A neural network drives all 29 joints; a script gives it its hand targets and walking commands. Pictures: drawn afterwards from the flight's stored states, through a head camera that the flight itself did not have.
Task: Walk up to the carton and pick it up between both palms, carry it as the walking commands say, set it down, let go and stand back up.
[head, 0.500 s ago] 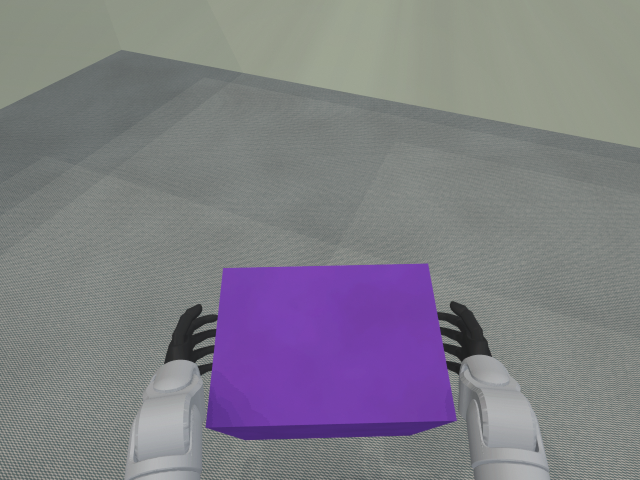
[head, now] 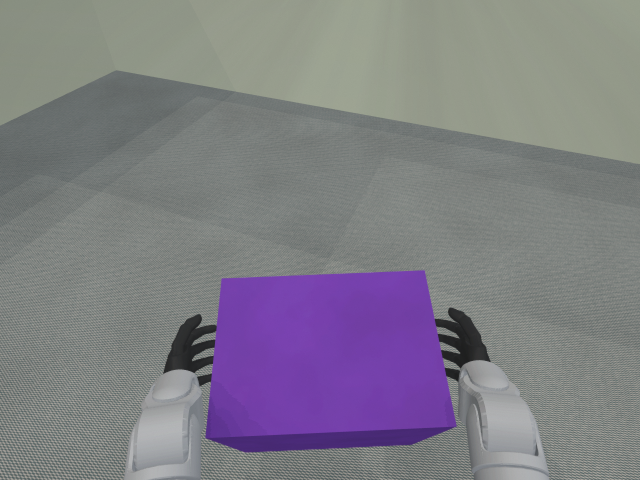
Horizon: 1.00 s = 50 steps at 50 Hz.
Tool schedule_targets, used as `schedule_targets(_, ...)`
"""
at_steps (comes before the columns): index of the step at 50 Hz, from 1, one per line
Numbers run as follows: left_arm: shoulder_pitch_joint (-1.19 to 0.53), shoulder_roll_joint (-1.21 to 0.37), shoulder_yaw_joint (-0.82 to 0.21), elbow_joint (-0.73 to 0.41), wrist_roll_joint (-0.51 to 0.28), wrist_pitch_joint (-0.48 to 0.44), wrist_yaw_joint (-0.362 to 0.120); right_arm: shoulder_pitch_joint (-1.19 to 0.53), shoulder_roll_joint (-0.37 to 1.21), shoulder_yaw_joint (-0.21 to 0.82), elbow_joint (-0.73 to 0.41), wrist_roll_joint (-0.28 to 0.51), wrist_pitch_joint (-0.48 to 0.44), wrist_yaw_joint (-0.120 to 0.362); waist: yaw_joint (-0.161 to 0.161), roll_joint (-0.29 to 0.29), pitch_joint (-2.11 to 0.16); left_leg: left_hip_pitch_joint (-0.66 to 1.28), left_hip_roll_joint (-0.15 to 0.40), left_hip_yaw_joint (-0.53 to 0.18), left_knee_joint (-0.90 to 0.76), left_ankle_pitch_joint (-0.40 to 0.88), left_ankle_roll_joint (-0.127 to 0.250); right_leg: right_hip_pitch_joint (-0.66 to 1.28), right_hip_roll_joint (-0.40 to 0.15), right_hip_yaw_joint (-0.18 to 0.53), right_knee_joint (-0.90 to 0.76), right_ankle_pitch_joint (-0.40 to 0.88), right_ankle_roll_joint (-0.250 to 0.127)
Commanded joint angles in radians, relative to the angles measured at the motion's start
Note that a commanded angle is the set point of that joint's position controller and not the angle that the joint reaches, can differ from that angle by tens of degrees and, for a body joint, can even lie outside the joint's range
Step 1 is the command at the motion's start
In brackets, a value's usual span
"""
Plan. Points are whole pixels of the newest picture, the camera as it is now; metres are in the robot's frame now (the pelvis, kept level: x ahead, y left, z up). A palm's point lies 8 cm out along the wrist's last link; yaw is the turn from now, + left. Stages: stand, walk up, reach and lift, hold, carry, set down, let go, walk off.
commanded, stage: carry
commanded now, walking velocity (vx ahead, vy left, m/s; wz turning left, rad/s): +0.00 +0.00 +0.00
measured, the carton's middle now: (326, 370) +0.32 -0.01 -0.08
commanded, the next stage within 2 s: none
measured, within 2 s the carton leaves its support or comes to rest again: neither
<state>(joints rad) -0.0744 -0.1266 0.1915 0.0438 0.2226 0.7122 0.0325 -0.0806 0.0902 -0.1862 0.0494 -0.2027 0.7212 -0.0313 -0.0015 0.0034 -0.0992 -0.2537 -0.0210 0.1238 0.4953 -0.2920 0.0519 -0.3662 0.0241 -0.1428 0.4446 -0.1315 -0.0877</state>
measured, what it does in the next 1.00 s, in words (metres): stands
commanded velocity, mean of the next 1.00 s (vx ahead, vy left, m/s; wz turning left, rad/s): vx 0.00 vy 0.00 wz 0.00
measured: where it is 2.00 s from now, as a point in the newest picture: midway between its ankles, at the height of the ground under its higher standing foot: outside the picture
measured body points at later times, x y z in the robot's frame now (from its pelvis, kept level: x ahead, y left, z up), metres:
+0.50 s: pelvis -0.01 +0.00 +0.00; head -0.04 +0.00 +0.45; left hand +0.26 +0.18 +0.03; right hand +0.26 -0.18 +0.03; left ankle -0.02 +0.08 -0.74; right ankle +0.07 -0.07 -0.74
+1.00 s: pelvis -0.01 +0.02 +0.00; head -0.03 +0.02 +0.45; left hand +0.27 +0.19 +0.02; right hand +0.27 -0.17 +0.02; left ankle -0.02 +0.08 -0.74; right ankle +0.07 -0.07 -0.74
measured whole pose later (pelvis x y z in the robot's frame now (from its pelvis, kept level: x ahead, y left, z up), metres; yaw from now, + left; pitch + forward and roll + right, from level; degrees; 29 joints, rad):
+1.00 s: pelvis -0.01 +0.02 +0.00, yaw -1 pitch +3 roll +0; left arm -0.07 -0.13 0.19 0.04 0.21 0.71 0.03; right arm -0.08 0.09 -0.19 0.06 -0.20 0.70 -0.03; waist 0.01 0.00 -0.11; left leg -0.28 -0.03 0.14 0.52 -0.30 0.07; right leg -0.38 0.02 -0.13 0.45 -0.12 -0.07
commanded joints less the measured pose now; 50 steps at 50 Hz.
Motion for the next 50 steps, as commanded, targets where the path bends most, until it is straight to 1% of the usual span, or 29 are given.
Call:
schedule_targets(1, -0.431, -0.727, -0.635, -0.121, -0.279, -0.047, -0.25, -0.479, 0.758, 0.655, -0.116, 0.287, -0.054, 0.256, 0.006, 0.009, -0.321, 0.058, 0.147, -0.104, -0.036, 0.085, -0.042, 0.211, -0.21, 0.232, -0.032, 0.265, -0.002)
schedule_targets(2, -0.394, -0.716, -0.595, -0.005, -0.232, -0.045, -0.26, -0.523, 0.721, 0.642, -0.081, 0.246, -0.06, 0.258, 0.008, -0.03, -0.291, 0.055, 0.145, -0.114, -0.049, 0.042, -0.029, 0.167, -0.205, 0.238, -0.06, 0.138, 0.005)
schedule_targets(5, -0.438, -0.704, -0.626, -0.161, -0.292, -0.04, -0.242, -0.478, 0.728, 0.645, -0.153, 0.287, -0.048, 0.243, 0.009, 0.029, -0.239, 0.02, 0.164, -0.123, -0.063, 0.065, -0.035, 0.154, -0.187, 0.224, -0.077, 0.011, 0.007)
schedule_targets(7, -0.45, -0.695, -0.599, 0.036, -0.234, -0.045, -0.281, -0.537, 0.7, 0.627, -0.007, 0.222, -0.062, 0.273, 0.008, 0.019, -0.166, -0.018, 0.162, -0.131, -0.091, -0.034, -0.037, 0.111, -0.192, 0.237, -0.102, -0.071, 0.006)
schedule_targets(8, -0.384, -0.715, -0.606, -0.037, -0.263, -0.043, -0.269, -0.493, 0.732, 0.65, -0.094, 0.263, -0.055, 0.265, 0.016, -0.063, -0.186, 0.002, 0.144, -0.114, -0.063, -0.087, -0.025, 0.094, -0.193, 0.267, -0.157, -0.137, 0.013)
schedule_targets(10, -0.473, -0.724, -0.633, -0.032, -0.264, -0.064, -0.283, -0.518, 0.752, 0.652, -0.016, 0.247, -0.073, 0.284, 0.01, -0.024, -0.201, 0.005, 0.174, -0.146, -0.082, 0.019, -0.047, 0.14, -0.177, 0.24, -0.111, -0.039, 0.005)
schedule_targets(12, -0.514, -0.75, -0.648, -0.22, -0.331, -0.049, -0.246, -0.565, 0.755, 0.653, -0.232, 0.313, -0.06, 0.247, 0.002, 0.003, -0.252, 0.041, 0.177, -0.141, -0.068, 0.119, -0.04, 0.152, -0.177, 0.228, -0.085, 0.054, 0.008)
schedule_targets(13, -0.473, -0.718, -0.61, -0.01, -0.249, -0.046, -0.273, -0.481, 0.737, 0.596, 0.019, 0.212, -0.056, 0.268, 0.008, -0.009, -0.274, 0.018, 0.16, -0.116, -0.05, 0.021, -0.027, 0.157, -0.189, 0.243, -0.106, 0.026, 0.008)
schedule_targets(15, -0.526, -0.761, -0.641, -0.16, -0.322, -0.051, -0.259, -0.574, 0.764, 0.648, -0.179, 0.295, -0.068, 0.251, 0.003, -0.005, -0.21, 0.005, 0.152, -0.115, -0.065, 0.018, -0.033, 0.131, -0.184, 0.222, -0.099, -0.023, 0.016)
schedule_targets(16, -0.41, -0.714, -0.605, -0.001, -0.246, -0.042, -0.264, -0.455, 0.743, 0.619, 0.002, 0.226, -0.054, 0.262, 0.007, -0.04, -0.25, 0.008, 0.143, -0.114, -0.048, -0.028, -0.026, 0.134, -0.187, 0.246, -0.135, -0.061, 0.012)
schedule_targets(20, -0.42, -0.75, -0.642, -0.183, -0.322, -0.042, -0.247, -0.563, 0.732, 0.675, -0.291, 0.315, -0.065, 0.239, 0.007, -0.035, -0.3, 0.045, 0.159, -0.122, -0.048, 0.056, -0.03, 0.164, -0.199, 0.235, -0.108, 0.046, 0.009)
schedule_targets(21, -0.469, -0.741, -0.64, -0.218, -0.33, -0.041, -0.244, -0.563, 0.747, 0.67, -0.271, 0.317, -0.055, 0.237, 0.006, -0.042, -0.3, 0.036, 0.153, -0.119, -0.039, 0.028, -0.016, 0.166, -0.198, 0.246, -0.119, 0.02, 0.01)
schedule_targets(22, -0.427, -0.722, -0.622, -0.045, -0.249, -0.043, -0.26, -0.444, 0.727, 0.616, -0.027, 0.227, -0.05, 0.265, 0.003, 0.005, -0.299, 0.045, 0.165, -0.128, -0.068, 0.04, -0.033, 0.143, -0.193, 0.23, -0.088, -0.008, 0.004)
schedule_targets(24, -0.393, -0.691, -0.595, 0.016, -0.221, -0.044, -0.262, -0.441, 0.719, 0.614, 0.031, 0.215, -0.051, 0.266, 0.011, -0.004, -0.264, 0.019, 0.161, -0.113, -0.055, -0.028, -0.014, 0.144, -0.201, 0.237, -0.136, -0.047, 0.013)
schedule_targets(25, -0.462, -0.683, -0.633, -0.126, -0.27, -0.06, -0.254, -0.453, 0.709, 0.618, -0.067, 0.246, -0.065, 0.264, 0.008, -0.004, -0.304, 0.03, 0.163, -0.129, -0.055, 0.007, -0.009, 0.164, -0.201, 0.246, -0.119, -0.012, 0.002)
schedule_targets(26, -0.51, -0.717, -0.663, -0.336, -0.362, -0.057, -0.227, -0.581, 0.721, 0.671, -0.358, 0.35, -0.072, 0.23, 0.01, 0.009, -0.296, 0.02, 0.161, -0.114, -0.041, 0.036, -0.011, 0.179, -0.198, 0.239, -0.121, 0.034, 0.006)
schedule_targets(27, -0.364, -0.668, -0.592, -0.003, -0.225, -0.038, -0.256, -0.489, 0.671, 0.622, -0.062, 0.228, -0.059, 0.258, 0.009, -0.006, -0.27, 0.001, 0.162, -0.119, -0.069, 0.014, -0.023, 0.169, -0.197, 0.23, -0.108, 0.0, 0.004)
schedule_targets(28, -0.441, -0.707, -0.634, -0.036, -0.248, -0.058, -0.266, -0.454, 0.708, 0.613, -0.017, 0.215, -0.068, 0.268, 0.004, 0.022, -0.279, 0.014, 0.17, -0.133, -0.072, 0.03, -0.024, 0.139, -0.192, 0.226, -0.097, -0.025, 0.006)
schedule_targets(32, -0.456, -0.715, -0.633, -0.101, -0.267, -0.06, -0.253, -0.562, 0.719, 0.658, -0.145, 0.285, -0.077, 0.265, 0.009, -0.017, -0.232, 0.022, 0.189, -0.14, -0.073, 0.089, -0.047, 0.134, -0.17, 0.217, -0.07, 0.015, 0.009)
schedule_targets(34, -0.39, -0.707, -0.61, 0.032, -0.223, -0.054, -0.272, -0.504, 0.709, 0.637, -0.019, 0.227, -0.078, 0.279, 0.008, -0.015, -0.202, -0.024, 0.184, -0.15, -0.084, 0.037, -0.036, 0.14, -0.174, 0.212, -0.085, -0.031, 0.02)
schedule_targets(36, -0.482, -0.74, -0.641, -0.081, -0.276, -0.062, -0.263, -0.517, 0.753, 0.636, -0.078, 0.268, -0.079, 0.275, 0.007, 0.015, -0.214, -0.023, 0.182, -0.161, -0.103, 0.038, -0.045, 0.117, -0.167, 0.218, -0.069, -0.029, 0.02)
schedule_targets(38, -0.468, -0.733, -0.63, 0.011, -0.244, -0.065, -0.28, -0.527, 0.733, 0.627, 0.0, 0.234, -0.086, 0.288, 0.006, -0.006, -0.218, -0.002, 0.19, -0.162, -0.09, 0.115, -0.047, 0.118, -0.169, 0.215, -0.057, -0.009, 0.028)
schedule_targets(39, -0.535, -0.76, -0.661, -0.109, -0.306, -0.07, -0.271, -0.545, 0.746, 0.627, -0.098, 0.264, -0.086, 0.272, 0.003, -0.023, -0.236, 0.005, 0.179, -0.15, -0.071, 0.099, -0.04, 0.127, -0.169, 0.231, -0.071, -0.004, 0.029)
schedule_targets(41, -0.488, -0.752, -0.642, -0.037, -0.273, -0.066, -0.282, -0.528, 0.77, 0.641, -0.028, 0.244, -0.078, 0.276, 0.009, -0.025, -0.219, -0.001, 0.153, -0.116, -0.04, -0.022, -0.009, 0.094, -0.185, 0.257, -0.135, -0.049, 0.021)
schedule_targets(43, -0.555, -0.798, -0.703, -0.286, -0.36, -0.067, -0.248, -0.578, 0.814, 0.679, -0.26, 0.346, -0.082, 0.26, 0.009, 0.004, -0.261, 0.008, 0.163, -0.143, -0.077, 0.054, -0.043, 0.139, -0.177, 0.233, -0.075, -0.014, 0.012)
schedule_targets(46, -0.476, -0.776, -0.664, -0.053, -0.27, -0.062, -0.271, -0.503, 0.784, 0.652, -0.032, 0.256, -0.073, 0.283, 0.006, 0.019, -0.299, 0.09, 0.201, -0.157, -0.048, 0.332, -0.048, 0.109, -0.168, 0.211, -0.017, 0.078, 0.016)
schedule_targets(47, -0.499, -0.751, -0.685, -0.2, -0.321, -0.067, -0.253, -0.511, 0.765, 0.654, -0.158, 0.302, -0.076, 0.268, 0.009, 0.008, -0.345, 0.095, 0.193, -0.151, -0.045, 0.257, -0.038, 0.139, -0.164, 0.215, -0.044, 0.047, 0.023)
schedule_targets(48, -0.429, -0.732, -0.663, -0.088, -0.271, -0.055, -0.262, -0.478, 0.744, 0.636, -0.074, 0.257, -0.072, 0.275, 0.009, 0.027, -0.345, 0.091, 0.19, -0.146, -0.049, 0.238, -0.027, 0.142, -0.176, 0.211, -0.05, 0.044, 0.019)
schedule_targets(50, -0.408, -0.733, -0.655, -0.126, -0.295, -0.036, -0.255, -0.497, 0.726, 0.653, -0.175, 0.284, -0.06, 0.26, 0.013, 0.0, -0.289, 0.062, 0.182, -0.142, -0.058, 0.186, -0.032, 0.123, -0.177, 0.227, -0.051, 0.035, 0.021)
